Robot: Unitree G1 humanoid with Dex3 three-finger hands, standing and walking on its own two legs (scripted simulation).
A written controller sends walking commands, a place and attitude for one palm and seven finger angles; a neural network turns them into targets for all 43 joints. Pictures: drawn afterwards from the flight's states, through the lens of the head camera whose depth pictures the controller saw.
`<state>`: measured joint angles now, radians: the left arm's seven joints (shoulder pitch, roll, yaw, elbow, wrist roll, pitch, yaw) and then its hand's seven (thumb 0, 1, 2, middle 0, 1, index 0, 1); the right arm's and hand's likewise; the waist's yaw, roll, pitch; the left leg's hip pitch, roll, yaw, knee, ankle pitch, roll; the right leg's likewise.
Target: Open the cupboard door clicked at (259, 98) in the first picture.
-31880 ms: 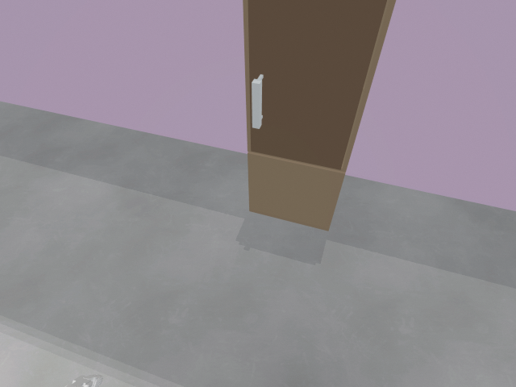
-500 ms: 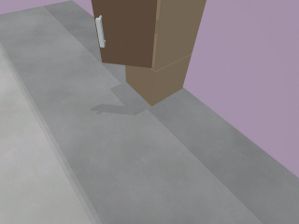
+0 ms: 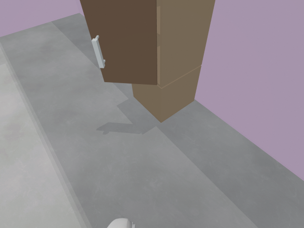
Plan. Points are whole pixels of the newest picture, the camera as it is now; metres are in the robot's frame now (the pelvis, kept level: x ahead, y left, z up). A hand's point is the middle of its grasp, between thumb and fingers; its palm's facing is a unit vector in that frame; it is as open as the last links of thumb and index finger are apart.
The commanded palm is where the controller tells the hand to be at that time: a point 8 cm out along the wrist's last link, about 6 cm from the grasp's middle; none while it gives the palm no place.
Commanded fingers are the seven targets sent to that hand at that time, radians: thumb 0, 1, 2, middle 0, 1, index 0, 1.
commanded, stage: take the last steps up to it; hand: left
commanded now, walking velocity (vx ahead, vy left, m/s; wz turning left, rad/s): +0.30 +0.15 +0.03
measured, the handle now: (99, 51) +0.99 +0.34 -0.10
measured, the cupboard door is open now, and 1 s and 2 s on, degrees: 45 45 45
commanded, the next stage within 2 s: come to a stop and stand still in 0.90 s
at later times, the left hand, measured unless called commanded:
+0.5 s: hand (67, 220) +0.17 +0.28 -0.18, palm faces +0.07 -0.98 -0.17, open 7.3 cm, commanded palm none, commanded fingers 0.00 0.90 0.90 -0.20 -0.30 -0.20 -0.30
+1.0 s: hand (92, 144) +0.43 +0.26 -0.16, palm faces +0.00 -0.98 -0.22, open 7.1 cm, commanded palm none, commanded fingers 0.00 0.90 0.90 -0.20 -0.30 -0.20 -0.30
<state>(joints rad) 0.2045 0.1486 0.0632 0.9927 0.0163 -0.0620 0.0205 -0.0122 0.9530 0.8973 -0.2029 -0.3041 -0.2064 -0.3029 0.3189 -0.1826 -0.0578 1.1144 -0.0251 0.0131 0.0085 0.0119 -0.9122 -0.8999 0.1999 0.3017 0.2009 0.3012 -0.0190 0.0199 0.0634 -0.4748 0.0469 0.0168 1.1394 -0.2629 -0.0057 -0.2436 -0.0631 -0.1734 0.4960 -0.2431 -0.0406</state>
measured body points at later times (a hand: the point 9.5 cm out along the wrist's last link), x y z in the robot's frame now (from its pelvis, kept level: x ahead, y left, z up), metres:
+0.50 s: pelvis +0.18 +0.11 +0.00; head +0.21 +0.12 +0.45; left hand +0.17 +0.34 -0.17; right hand +0.25 -0.13 -0.14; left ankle +0.20 +0.18 -0.74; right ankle +0.15 -0.02 -0.65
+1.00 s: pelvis +0.35 +0.08 +0.00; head +0.38 +0.07 +0.45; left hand +0.43 +0.31 -0.14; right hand +0.31 -0.13 -0.16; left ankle +0.34 +0.22 -0.68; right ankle +0.35 -0.01 -0.74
